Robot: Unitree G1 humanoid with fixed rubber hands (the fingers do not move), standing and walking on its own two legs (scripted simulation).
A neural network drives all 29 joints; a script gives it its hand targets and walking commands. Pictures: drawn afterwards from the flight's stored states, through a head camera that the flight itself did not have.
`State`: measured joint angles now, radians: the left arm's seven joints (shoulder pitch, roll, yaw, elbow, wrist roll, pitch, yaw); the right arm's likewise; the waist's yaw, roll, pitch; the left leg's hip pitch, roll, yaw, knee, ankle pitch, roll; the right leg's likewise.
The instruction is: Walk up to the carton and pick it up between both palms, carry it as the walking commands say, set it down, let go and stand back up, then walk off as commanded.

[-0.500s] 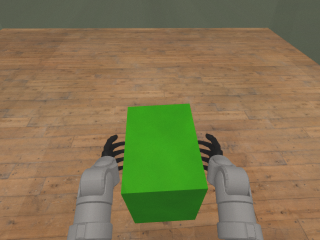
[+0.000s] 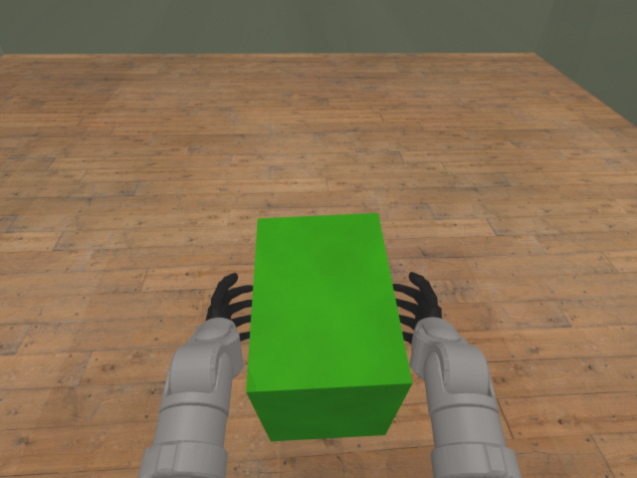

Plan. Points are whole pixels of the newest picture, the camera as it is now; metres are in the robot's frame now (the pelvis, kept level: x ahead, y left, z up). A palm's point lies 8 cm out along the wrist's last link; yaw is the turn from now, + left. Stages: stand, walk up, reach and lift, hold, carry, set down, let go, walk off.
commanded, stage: carry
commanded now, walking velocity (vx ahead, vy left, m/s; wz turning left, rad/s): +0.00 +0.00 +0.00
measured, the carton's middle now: (323, 329) +0.34 -0.01 -0.01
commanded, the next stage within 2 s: hold in 0.18 s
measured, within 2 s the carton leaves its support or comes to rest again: neither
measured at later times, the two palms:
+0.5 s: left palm (217, 344) +0.28 +0.13 +0.04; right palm (427, 336) +0.28 -0.13 +0.06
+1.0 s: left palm (238, 339) +0.32 +0.11 -0.01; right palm (424, 358) +0.29 -0.15 -0.01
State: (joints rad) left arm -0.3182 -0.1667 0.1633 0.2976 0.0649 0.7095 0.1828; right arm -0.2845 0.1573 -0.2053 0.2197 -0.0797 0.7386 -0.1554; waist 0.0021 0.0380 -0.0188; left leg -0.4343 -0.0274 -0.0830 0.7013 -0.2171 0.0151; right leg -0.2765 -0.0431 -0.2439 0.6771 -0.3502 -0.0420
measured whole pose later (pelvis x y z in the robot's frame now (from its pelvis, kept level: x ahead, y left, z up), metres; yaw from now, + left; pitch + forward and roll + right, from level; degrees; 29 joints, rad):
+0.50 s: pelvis -0.01 +0.01 +0.00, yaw +0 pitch -8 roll -3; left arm -0.33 -0.16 0.17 0.37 0.15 0.72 0.15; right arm -0.33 0.17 -0.26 0.36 -0.16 0.71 -0.09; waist 0.00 -0.04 0.00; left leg -0.34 -0.03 -0.08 0.68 -0.21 0.02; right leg -0.19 -0.04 -0.23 0.65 -0.33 -0.03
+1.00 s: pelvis -0.02 +0.01 +0.00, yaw -5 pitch -3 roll -2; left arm -0.52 -0.17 0.36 0.72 0.25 0.37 0.12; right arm -0.50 0.22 -0.53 0.70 -0.34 0.32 -0.04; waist 0.00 0.00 0.12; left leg -0.44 -0.05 -0.08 0.68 -0.19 0.02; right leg -0.33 0.00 -0.12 0.68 -0.30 -0.04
